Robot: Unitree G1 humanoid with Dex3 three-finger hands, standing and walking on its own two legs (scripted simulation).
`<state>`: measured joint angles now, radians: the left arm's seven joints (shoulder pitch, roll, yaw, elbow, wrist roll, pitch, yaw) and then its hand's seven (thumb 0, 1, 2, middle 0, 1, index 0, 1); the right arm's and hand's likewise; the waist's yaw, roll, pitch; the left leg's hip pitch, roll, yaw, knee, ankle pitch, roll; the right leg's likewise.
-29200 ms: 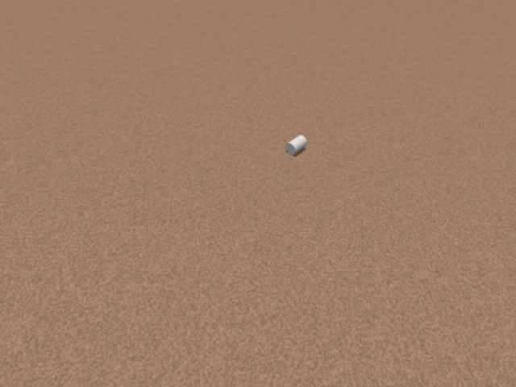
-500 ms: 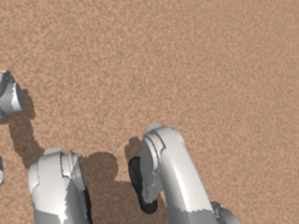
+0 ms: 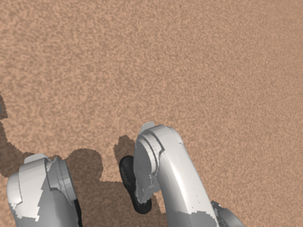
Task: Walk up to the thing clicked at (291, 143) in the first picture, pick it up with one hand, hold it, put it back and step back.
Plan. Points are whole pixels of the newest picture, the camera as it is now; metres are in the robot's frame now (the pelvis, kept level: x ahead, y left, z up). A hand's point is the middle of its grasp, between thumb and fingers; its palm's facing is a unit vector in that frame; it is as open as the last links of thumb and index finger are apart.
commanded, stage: rest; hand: left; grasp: from above
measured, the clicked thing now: out of the picture +0.46 +0.31 -0.25
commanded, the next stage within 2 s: open in 0.74 s
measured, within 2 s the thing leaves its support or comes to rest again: rests again in 1.18 s
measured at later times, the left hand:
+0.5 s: hand out of the picture +0.46 +0.30 -0.24, palm faces -0.45 -0.13 -0.88, open 10.4 cm
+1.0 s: hand out of the picture +0.46 +0.30 -0.24, palm faces -0.47 -0.12 -0.87, open 10.4 cm
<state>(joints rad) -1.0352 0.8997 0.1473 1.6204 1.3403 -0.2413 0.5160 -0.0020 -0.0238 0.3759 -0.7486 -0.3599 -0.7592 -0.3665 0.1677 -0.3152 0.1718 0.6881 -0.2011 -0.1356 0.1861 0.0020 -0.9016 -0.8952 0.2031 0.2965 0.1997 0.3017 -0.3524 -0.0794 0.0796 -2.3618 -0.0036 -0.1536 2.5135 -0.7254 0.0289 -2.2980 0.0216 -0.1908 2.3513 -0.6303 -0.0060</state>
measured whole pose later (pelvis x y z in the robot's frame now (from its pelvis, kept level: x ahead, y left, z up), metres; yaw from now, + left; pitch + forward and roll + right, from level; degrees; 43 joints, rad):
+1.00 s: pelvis -0.01 +0.00 +0.00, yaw -3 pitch +28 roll -14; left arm -1.11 1.02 0.08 1.76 1.33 -0.26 0.57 0.00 0.01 0.31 -0.76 -0.32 -0.77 -0.33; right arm 0.14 -0.34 0.30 0.63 -0.22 -0.21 0.23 0.00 -0.90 -0.90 0.20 0.30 0.20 0.30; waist -0.40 -0.13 0.15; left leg -2.34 0.01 -0.20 2.54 -0.72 0.03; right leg -2.26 0.04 -0.23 2.34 -0.60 0.01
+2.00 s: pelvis -0.01 +0.00 +0.00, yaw -3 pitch +29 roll -15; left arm -1.09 1.02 0.08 1.69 1.32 -0.24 0.58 0.00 -0.36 0.88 -0.21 -0.88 -0.21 -0.88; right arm 0.15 -0.34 0.30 0.62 -0.22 -0.21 0.23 0.00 -0.90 -0.90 0.20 0.30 0.20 0.30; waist -0.39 -0.14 0.14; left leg -2.34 0.01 -0.21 2.54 -0.73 0.03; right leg -2.26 0.05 -0.24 2.33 -0.60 0.01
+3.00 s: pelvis -0.01 +0.00 +0.03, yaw +4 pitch +35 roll -9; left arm -1.02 0.75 0.07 1.39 1.18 -0.18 0.39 0.00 -0.16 0.90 -0.26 -0.70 -0.24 -0.72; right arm 0.24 -0.25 0.12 0.70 -0.13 -0.06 0.12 0.00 -0.90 -0.89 0.20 0.30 0.20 0.30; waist -0.28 -0.01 -0.04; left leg -2.33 -0.02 -0.09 2.39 -0.67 0.03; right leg -2.28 0.01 -0.13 2.27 -0.61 -0.01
